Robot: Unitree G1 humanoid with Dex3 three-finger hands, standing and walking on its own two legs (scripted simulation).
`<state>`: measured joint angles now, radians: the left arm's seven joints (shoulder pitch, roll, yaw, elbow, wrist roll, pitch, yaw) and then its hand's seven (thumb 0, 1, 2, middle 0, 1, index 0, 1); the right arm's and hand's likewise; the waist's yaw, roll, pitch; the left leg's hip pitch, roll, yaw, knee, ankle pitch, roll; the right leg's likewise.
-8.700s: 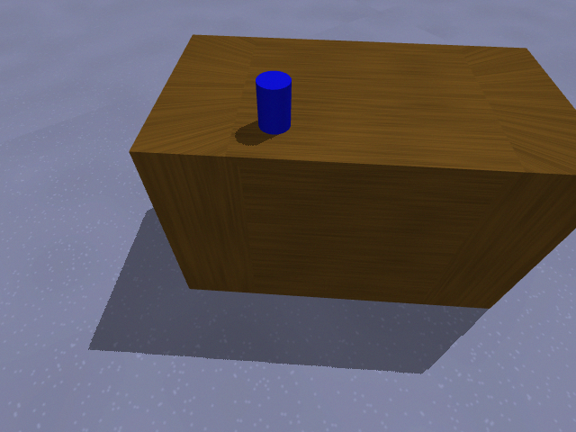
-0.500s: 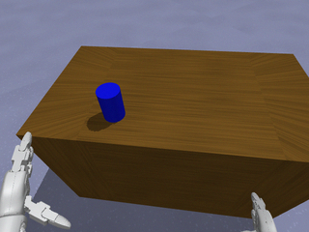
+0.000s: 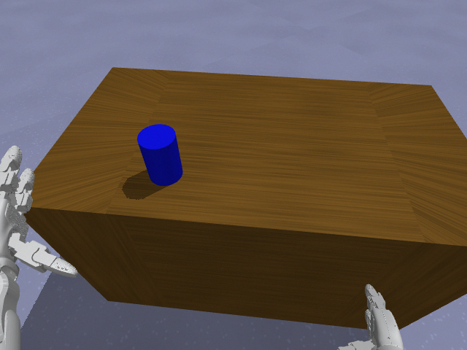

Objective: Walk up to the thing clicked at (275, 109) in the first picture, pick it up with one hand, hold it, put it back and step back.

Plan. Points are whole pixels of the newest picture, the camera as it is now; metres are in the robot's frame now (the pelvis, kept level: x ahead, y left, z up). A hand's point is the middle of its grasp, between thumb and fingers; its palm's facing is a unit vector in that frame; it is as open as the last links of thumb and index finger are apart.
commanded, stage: go down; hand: left
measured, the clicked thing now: (161, 156) +0.52 +0.19 -0.01
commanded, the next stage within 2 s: none
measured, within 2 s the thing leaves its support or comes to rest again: neither
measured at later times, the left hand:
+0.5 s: hand (42, 194) +0.32 +0.32 +0.11, palm faces +0.20 -0.98 +0.00, open 17.5 cm
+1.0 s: hand (39, 158) +0.39 +0.35 +0.12, palm faces +0.16 -0.99 +0.01, open 17.7 cm
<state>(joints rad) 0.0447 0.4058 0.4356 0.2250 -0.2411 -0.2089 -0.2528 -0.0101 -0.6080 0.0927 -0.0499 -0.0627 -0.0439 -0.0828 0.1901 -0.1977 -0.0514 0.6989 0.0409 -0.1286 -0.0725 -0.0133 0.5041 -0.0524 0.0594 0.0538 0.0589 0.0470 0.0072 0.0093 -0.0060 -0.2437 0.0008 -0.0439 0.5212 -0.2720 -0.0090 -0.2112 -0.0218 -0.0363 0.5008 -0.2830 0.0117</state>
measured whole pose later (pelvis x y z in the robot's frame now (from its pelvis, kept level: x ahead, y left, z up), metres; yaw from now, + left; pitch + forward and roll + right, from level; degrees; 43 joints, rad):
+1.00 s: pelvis +0.00 +0.01 -0.01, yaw -2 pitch +9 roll -1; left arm -0.54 0.74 0.60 1.00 -0.24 -0.18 -0.54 -0.01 -0.60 0.09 -0.04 -0.05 -0.04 -0.06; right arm 0.20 -0.24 0.03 0.69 0.02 -0.20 -0.12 -0.01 0.53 -0.05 0.06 0.05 0.06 0.05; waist -0.07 -0.03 -0.09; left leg -0.48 0.02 -0.03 0.61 -0.30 -0.01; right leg -0.43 0.00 -0.02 0.55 -0.28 0.01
